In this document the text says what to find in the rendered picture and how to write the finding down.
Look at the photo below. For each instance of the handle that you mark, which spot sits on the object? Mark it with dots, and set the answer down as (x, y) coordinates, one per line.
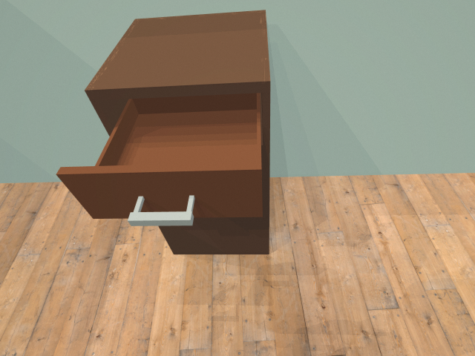
(138, 218)

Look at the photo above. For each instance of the drawer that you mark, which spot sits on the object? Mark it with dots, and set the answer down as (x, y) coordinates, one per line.
(169, 148)

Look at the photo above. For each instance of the cabinet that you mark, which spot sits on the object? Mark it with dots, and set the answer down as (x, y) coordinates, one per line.
(195, 55)

